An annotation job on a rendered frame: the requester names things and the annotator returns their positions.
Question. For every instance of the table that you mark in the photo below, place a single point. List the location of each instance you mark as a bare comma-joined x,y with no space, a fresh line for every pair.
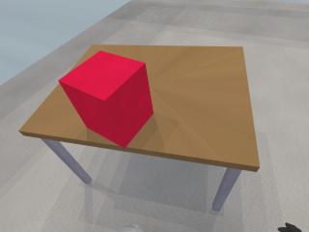
201,104

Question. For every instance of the carton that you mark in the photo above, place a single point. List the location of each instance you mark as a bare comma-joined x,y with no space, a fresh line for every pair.
111,94

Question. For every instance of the robot right hand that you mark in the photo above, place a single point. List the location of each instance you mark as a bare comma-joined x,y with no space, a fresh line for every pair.
289,228

